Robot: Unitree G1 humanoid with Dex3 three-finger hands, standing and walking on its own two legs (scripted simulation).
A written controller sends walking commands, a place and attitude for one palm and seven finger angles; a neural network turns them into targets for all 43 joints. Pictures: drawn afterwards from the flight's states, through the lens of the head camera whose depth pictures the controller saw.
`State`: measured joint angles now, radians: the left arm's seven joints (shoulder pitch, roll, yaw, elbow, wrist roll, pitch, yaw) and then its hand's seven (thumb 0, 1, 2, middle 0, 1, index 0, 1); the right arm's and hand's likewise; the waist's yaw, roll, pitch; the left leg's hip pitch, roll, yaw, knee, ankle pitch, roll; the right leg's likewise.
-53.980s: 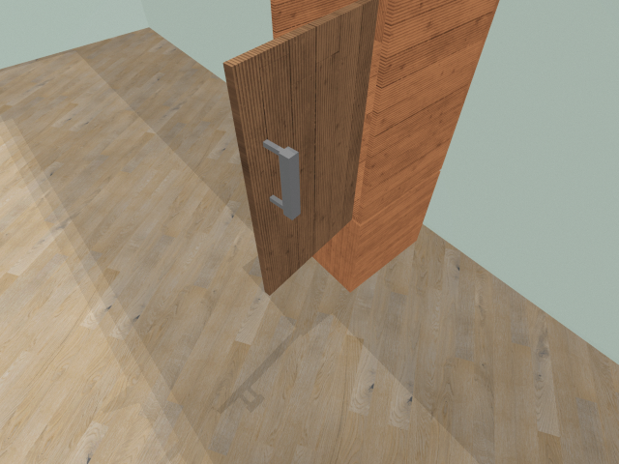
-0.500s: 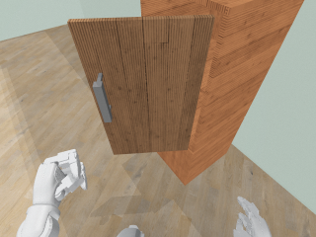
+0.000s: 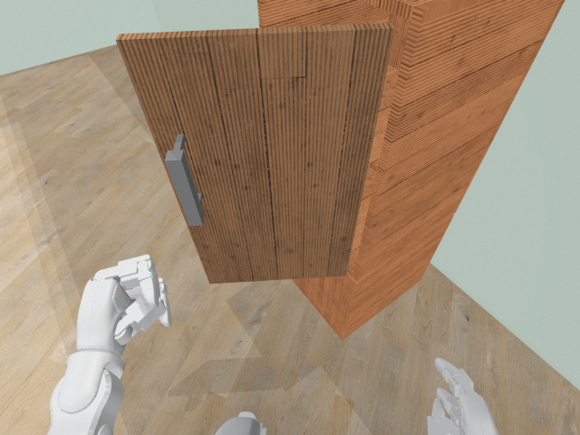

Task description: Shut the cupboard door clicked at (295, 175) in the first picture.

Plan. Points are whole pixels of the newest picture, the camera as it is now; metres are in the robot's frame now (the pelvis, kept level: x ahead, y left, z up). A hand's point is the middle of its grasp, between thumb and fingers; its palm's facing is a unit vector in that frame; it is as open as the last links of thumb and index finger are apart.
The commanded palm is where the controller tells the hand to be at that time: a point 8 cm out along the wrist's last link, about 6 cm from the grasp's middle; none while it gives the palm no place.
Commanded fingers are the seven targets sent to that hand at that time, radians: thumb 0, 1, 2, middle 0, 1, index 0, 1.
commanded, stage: bring the fist close to the handle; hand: left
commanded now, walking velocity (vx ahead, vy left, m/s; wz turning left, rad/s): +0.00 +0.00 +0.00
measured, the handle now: (188, 181) +0.47 +0.21 +0.08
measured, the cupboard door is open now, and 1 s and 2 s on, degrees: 58 58 47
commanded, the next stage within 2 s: push the door shut along its arc in 1.18 s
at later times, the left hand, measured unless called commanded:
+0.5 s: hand (184, 250) +0.33 +0.18 +0.08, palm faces +0.12 -0.99 -0.01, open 3.1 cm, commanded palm +0.31 +0.22 +0.09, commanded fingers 0.00 0.90 0.90 -1.30 -1.50 -1.30 -1.50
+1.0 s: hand (198, 227) +0.37 +0.17 +0.09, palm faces +0.14 -0.99 +0.00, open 3.1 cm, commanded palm +0.34 +0.21 +0.09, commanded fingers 0.00 0.90 0.90 -1.30 -1.50 -1.30 -1.50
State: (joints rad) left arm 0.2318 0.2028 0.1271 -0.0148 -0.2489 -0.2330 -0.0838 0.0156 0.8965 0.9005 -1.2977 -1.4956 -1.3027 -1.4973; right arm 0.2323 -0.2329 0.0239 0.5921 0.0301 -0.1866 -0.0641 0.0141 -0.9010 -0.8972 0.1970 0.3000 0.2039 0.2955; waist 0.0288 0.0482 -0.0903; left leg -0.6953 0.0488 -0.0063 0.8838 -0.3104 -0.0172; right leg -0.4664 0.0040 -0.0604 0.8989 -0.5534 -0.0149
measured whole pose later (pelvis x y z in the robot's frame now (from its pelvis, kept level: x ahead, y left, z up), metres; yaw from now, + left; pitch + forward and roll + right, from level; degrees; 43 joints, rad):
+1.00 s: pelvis +0.00 +0.02 +0.01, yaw -3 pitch +9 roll -1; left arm -0.27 0.17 0.16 0.49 -0.16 -0.27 0.05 0.02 0.90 0.90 -1.30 -1.50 -1.30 -1.50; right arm 0.29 -0.23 0.00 0.65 0.02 -0.06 -0.02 0.01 -0.90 -0.90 0.20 0.30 0.20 0.30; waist -0.03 0.04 -0.10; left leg -0.70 0.06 0.04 0.84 -0.29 0.01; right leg -0.50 0.01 -0.01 0.85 -0.51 0.01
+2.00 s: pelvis -0.01 +0.02 -0.01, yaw -2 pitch +13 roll -2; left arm -0.75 0.33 0.23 1.02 -0.16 -0.35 -0.16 0.01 0.95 0.95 -1.30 -1.50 -1.30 -1.50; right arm 0.36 -0.26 -0.01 0.71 0.02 -0.04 -0.02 0.01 -0.90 -0.90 0.20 0.30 0.20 0.30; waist -0.09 0.04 -0.10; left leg -0.86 0.07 0.01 0.93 -0.30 0.01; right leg -0.64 0.02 -0.03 0.93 -0.52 0.00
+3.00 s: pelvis -0.01 +0.02 -0.04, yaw -4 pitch +24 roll -5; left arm -1.23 0.59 0.30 1.31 -0.05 -0.23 -0.34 0.02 0.90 0.94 -1.30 -1.50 -1.30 -1.50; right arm 0.43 -0.26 0.01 0.70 -0.01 -0.04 0.01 0.01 -0.90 -0.90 0.20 0.30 0.21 0.30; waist -0.22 0.07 -0.10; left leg -1.15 0.10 -0.02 1.08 -0.35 0.01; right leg -0.91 0.05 -0.05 1.06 -0.56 0.00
